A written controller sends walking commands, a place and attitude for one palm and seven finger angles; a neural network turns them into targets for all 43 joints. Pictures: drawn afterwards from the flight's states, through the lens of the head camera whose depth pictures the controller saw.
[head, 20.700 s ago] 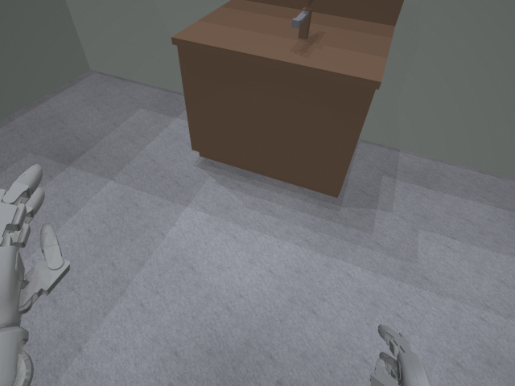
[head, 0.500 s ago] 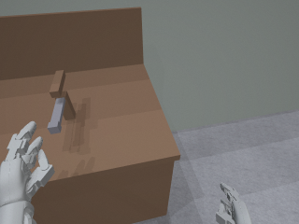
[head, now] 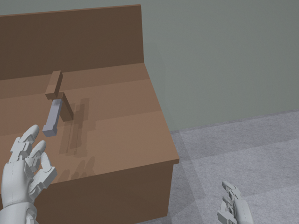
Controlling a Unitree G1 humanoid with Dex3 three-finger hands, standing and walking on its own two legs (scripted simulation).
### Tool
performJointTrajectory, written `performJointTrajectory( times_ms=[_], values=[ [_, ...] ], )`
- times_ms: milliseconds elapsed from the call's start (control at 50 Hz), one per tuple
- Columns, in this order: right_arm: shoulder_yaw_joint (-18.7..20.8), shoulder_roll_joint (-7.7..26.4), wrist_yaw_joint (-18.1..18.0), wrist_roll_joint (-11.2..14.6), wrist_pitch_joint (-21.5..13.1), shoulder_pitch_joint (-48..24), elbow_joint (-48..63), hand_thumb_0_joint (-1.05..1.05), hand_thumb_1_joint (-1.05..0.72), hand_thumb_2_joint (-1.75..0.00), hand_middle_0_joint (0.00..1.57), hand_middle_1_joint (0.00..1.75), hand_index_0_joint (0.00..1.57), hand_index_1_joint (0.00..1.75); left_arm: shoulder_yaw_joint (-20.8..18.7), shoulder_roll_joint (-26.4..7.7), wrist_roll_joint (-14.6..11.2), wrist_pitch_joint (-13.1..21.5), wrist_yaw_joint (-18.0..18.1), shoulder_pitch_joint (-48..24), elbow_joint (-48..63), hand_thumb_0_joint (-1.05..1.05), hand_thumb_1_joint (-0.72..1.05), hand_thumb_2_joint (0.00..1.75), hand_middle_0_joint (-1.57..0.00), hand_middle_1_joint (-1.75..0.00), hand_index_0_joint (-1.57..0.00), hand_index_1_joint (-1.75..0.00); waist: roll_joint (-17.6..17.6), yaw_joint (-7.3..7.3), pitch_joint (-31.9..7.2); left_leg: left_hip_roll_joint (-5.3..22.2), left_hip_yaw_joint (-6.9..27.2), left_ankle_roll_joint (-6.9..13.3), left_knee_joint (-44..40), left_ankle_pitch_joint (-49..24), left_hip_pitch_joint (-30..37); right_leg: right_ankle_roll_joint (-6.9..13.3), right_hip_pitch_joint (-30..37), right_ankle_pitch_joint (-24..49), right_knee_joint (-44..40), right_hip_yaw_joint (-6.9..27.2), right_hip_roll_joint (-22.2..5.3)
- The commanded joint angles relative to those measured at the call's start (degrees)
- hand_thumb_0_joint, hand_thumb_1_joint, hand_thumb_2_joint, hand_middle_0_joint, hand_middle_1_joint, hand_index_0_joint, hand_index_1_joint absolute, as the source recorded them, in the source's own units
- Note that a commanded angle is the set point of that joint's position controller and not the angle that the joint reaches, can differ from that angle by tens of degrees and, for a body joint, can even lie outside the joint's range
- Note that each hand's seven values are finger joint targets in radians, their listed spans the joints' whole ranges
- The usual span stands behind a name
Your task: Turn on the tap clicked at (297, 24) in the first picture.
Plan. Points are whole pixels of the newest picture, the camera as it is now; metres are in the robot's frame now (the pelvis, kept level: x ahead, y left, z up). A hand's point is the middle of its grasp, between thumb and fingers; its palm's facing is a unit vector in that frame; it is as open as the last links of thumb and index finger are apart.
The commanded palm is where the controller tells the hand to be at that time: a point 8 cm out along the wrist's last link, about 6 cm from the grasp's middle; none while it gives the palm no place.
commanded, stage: turn the palm inward beside the body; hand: left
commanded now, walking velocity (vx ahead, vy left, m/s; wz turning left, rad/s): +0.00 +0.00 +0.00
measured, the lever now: (50, 130) +0.33 +0.34 +0.08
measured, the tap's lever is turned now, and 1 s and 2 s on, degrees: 0 0 0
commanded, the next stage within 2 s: reach beside the lever's end, fingers flat in 0.10 s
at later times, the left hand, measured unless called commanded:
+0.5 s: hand (51, 162) +0.20 +0.25 +0.13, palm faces +0.52 -0.84 -0.14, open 7.4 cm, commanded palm +0.16 +0.29 +0.14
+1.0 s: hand (49, 154) +0.23 +0.27 +0.11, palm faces +0.52 -0.85 -0.13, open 7.5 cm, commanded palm +0.19 +0.32 +0.11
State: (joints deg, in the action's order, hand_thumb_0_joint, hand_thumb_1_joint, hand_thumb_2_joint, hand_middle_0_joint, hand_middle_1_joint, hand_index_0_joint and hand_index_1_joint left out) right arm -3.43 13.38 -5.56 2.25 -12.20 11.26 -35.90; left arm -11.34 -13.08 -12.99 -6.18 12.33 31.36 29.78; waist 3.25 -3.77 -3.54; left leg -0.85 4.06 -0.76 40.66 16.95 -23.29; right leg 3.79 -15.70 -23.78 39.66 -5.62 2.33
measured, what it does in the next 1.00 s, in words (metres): stands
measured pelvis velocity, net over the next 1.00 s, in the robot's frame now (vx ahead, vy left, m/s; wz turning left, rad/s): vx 0.00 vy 0.00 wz -0.01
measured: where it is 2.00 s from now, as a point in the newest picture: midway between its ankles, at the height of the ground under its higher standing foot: outside the picture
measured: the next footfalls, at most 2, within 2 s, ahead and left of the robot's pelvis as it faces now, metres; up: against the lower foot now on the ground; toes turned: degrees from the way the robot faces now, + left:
none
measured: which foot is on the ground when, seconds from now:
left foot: down 0.00-1.00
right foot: down 0.00-1.00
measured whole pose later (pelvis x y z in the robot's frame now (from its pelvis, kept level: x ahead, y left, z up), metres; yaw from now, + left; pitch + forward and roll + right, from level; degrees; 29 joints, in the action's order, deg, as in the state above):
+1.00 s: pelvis +0.00 +0.00 +0.00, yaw -1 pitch +0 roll +0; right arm -1.7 14.4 -5.9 2.4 -10.6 11.3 -39.2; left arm -18.1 -14.3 -12.9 1.0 10.2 17.5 8.6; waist 2.7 -2.1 -2.6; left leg -0.6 3.3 -0.5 38.8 15.9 -23.3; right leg 3.5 -16.1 -22.4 37.9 -4.8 2.5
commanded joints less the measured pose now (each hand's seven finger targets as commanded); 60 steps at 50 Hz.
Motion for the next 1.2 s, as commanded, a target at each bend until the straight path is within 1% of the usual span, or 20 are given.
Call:
performJointTrajectory(
  times_ms=[0,180,200,260,280,300,380,420,480,560,600,680,760,780,800,880,900,1080,1140,1180],
  values=[
    [3.0,6.1,0.3,-0.5,-3.2,-7.4,9.5,0.00,-0.90,-0.90,0.20,0.30,0.20,0.30,-4.8,-6.7,0.9,5.6,0.7,-4.2,14.2,0.00,0.90,0.90,-0.20,-0.30,-0.20,-0.30,-1.2,0.16,-5.2,-0.1,-1.0,2.7,-3.6,-9.9,8.2,-2.8,-5.1,16.4,-8.7,3.3,-3.2],
    [3.4,6.5,0.0,-0.1,-1.8,-6.8,9.3,0.00,-0.90,-0.90,0.20,0.30,0.20,0.30,-6.3,-8.0,0.9,4.1,-0.5,-2.4,11.6,0.00,0.90,0.90,-0.20,-0.30,-0.20,-0.30,-3.0,-0.49,-3.9,0.0,-1.4,2.7,-3.7,-14.1,8.1,-3.0,-2.8,23.9,-8.8,3.5,-3.3],
    [3.3,6.3,0.0,-0.2,-1.7,-6.9,9.9,0.00,-0.90,-0.90,0.20,0.30,0.20,0.30,-4.3,-5.9,0.8,4.1,-0.6,-3.8,12.1,0.00,0.90,0.90,-0.20,-0.30,-0.20,-0.30,-4.2,0.25,-4.3,0.0,-1.5,2.7,-3.8,-14.2,8.5,-3.2,-2.9,24.6,-8.6,3.4,-3.5],
    [3.6,6.5,-0.2,-0.3,-0.9,-6.6,9.7,0.00,-0.90,-0.90,0.20,0.30,0.20,0.30,-7.5,-8.1,0.5,4.1,-0.5,-2.8,10.0,0.00,0.90,0.90,-0.20,-0.30,-0.20,-0.30,-4.2,-0.44,-5.2,0.0,-1.8,2.7,-3.7,-15.0,8.0,-3.5,-1.9,26.8,-8.6,3.9,-3.6],
    [3.7,6.4,-0.4,-0.2,-0.5,-6.2,8.7,0.00,-0.90,-0.90,0.20,0.30,0.20,0.30,-10.4,-10.6,0.9,4.3,0.1,-3.4,9.3,0.00,0.90,0.90,-0.20,-0.30,-0.20,-0.30,-3.7,-0.74,-4.4,-0.1,-1.8,2.5,-4.0,-15.0,8.0,-3.2,-1.7,26.0,-9.0,3.9,-3.2],
    [3.7,6.1,-0.3,-0.2,-0.4,-6.7,9.3,0.00,-0.90,-0.90,0.20,0.30,0.20,0.30,-7.7,-7.7,0.7,4.6,-0.1,-4.0,9.4,0.00,0.90,0.90,-0.20,-0.30,-0.20,-0.30,-3.3,-0.21,-4.6,-0.1,-1.9,2.5,-4.1,-14.8,8.2,-3.3,-2.2,25.2,-8.7,3.7,-3.4],
    [3.7,6.3,-0.4,-0.2,-0.6,-6.4,7.9,0.00,-0.90,-0.90,0.20,0.30,0.20,0.30,-10.7,-10.6,0.7,6.5,0.1,-6.9,6.9,0.00,0.90,0.90,-0.20,-0.30,-0.20,-0.30,-1.3,0.06,-3.2,-0.2,-1.8,2.6,-4.0,-12.6,7.6,-3.2,-3.5,22.2,-9.8,4.3,-3.1],
    [3.5,6.4,-0.6,0.0,-1.0,-6.7,7.7,0.00,-0.90,-0.90,0.20,0.30,0.20,0.30,-8.9,-9.5,0.4,7.5,-0.5,-11.3,5.2,0.00,0.90,0.90,-0.20,-0.30,-0.20,-0.30,-1.8,1.29,-2.1,-0.2,-1.4,2.6,-4.3,-10.4,7.1,-3.1,-4.8,18.4,-10.2,4.3,-2.9],
    [3.5,6.4,-0.8,-0.1,-1.7,-7.4,6.9,0.00,-0.90,-0.90,0.20,0.30,0.20,0.30,-9.2,-10.5,0.6,8.3,-1.2,-12.8,3.4,0.00,0.90,0.90,-0.20,-0.30,-0.20,-0.30,0.6,0.94,-2.3,-0.4,-1.4,2.8,-4.6,-8.4,7.4,-2.9,-5.2,15.4,-11.1,5.0,-2.9],
    [3.6,7.0,-1.2,0.1,-2.1,-8.1,6.9,0.00,-0.90,-0.90,0.20,0.30,0.20,0.30,-9.1,-10.9,-0.1,8.0,-2.2,-16.5,0.2,0.00,0.90,0.90,-0.20,-0.30,-0.20,-0.30,-2.9,1.36,-3.7,-0.5,-1.2,2.8,-5.2,-6.6,6.8,-3.2,-4.7,13.1,-11.7,5.5,-3.1],
    [3.4,6.7,-1.3,0.3,-1.8,-8.4,6.6,0.00,-0.90,-0.90,0.20,0.30,0.20,0.30,-9.3,-10.9,-0.2,7.5,-1.9,-18.0,-1.3,0.00,0.90,0.90,-0.20,-0.30,-0.20,-0.30,-1.4,1.47,-3.1,-0.6,-1.2,2.6,-5.9,-5.5,6.7,-3.0,-4.7,11.1,-12.3,5.6,-3.2],
    [3.7,6.7,-1.3,0.1,-1.3,-8.7,6.2,0.00,-0.90,-0.90,0.20,0.30,0.20,0.30,-13.5,-14.2,0.0,6.8,-0.9,-17.6,-4.2,0.00,0.90,0.90,-0.20,-0.29,-0.20,-0.29,-0.6,0.00,-3.9,-0.7,-1.5,2.5,-6.1,-5.8,6.2,-3.0,-3.6,11.5,-12.7,6.0,-3.0],
    [3.8,6.9,-0.7,-0.1,-1.2,-8.4,6.7,0.00,-0.90,-0.90,0.20,0.30,0.20,0.30,-12.2,-12.3,-0.2,7.9,-0.8,-18.1,-6.0,0.00,0.90,0.90,-0.19,-0.28,-0.19,-0.28,-2.2,0.64,-4.4,-0.5,-1.7,2.6,-5.8,-6.9,6.2,-3.3,-3.8,13.7,-11.7,5.5,-2.9],
    [3.8,6.8,-0.7,0.1,-1.0,-8.2,6.0,0.00,-0.90,-0.90,0.20,0.30,0.20,0.30,-13.3,-13.8,0.4,8.5,-0.5,-19.6,-5.9,0.00,0.90,0.90,-0.19,-0.28,-0.19,-0.28,0.2,0.56,-4.3,-0.6,-1.6,2.5,-6.1,-6.9,6.6,-2.8,-3.9,13.0,-11.6,5.3,-2.6],
    [3.8,6.6,-0.5,0.0,-1.3,-8.3,6.4,0.00,-0.90,-0.90,0.20,0.30,0.20,0.30,-10.6,-11.1,0.3,9.1,-0.8,-20.5,-5.5,0.00,0.90,0.90,-0.19,-0.27,-0.19,-0.27,0.1,1.27,-3.8,-0.6,-1.6,2.5,-6.1,-6.7,6.9,-2.8,-4.5,12.9,-11.3,5.0,-2.6],
    [4.1,7.1,-0.5,0.0,-1.3,-7.8,5.5,0.00,-0.90,-0.90,0.20,0.30,0.20,0.30,-12.9,-13.6,0.5,10.5,-1.5,-20.3,-8.0,0.00,0.90,0.90,-0.19,-0.26,-0.19,-0.26,-0.3,1.01,-3.9,-0.5,-1.6,2.6,-6.0,-7.0,6.5,-2.7,-4.6,13.3,-11.1,5.0,-2.3],
    [4.0,7.1,-0.5,0.0,-1.4,-8.0,6.0,0.00,-0.90,-0.90,0.20,0.30,0.20,0.30,-10.5,-11.3,0.4,10.9,-1.9,-21.5,-8.0,0.00,0.90,0.90,-0.19,-0.26,-0.19,-0.26,-0.7,1.78,-3.5,-0.5,-1.5,2.6,-6.1,-6.6,6.7,-2.8,-5.3,12.8,-10.9,4.8,-2.4],
    [4.5,7.6,-0.4,-0.4,-1.4,-7.2,4.7,0.00,-0.90,-0.90,0.20,0.30,0.20,0.30,-14.1,-15.1,1.3,13.2,-1.4,-25.1,-11.4,0.00,0.90,0.90,-0.18,-0.24,-0.18,-0.24,0.4,1.35,-6.4,-0.6,-1.0,2.5,-6.1,-6.9,7.2,-2.4,-5.3,12.4,-9.8,4.4,-1.8],
    [4.3,7.6,-0.1,-0.4,-1.3,-7.5,5.2,0.00,-0.90,-0.90,0.20,0.30,0.20,0.30,-12.3,-13.4,1.1,13.4,-1.7,-27.2,-12.4,0.00,0.90,0.90,-0.18,-0.23,-0.18,-0.23,0.6,1.88,-7.0,-0.6,-0.6,2.4,-6.2,-6.8,7.3,-2.3,-5.5,12.4,-9.3,4.0,-1.7],
    [4.4,7.9,-0.2,-0.4,-0.8,-6.9,4.5,0.00,-0.90,-0.90,0.20,0.30,0.20,0.30,-15.3,-15.9,1.2,13.0,-1.8,-25.0,-15.5,0.00,0.90,0.90,-0.18,-0.22,-0.18,-0.22,0.7,1.03,-6.2,-0.5,-0.8,2.3,-6.2,-7.3,6.3,-2.2,-5.0,12.9,-9.5,4.0,-1.5]
  ],
)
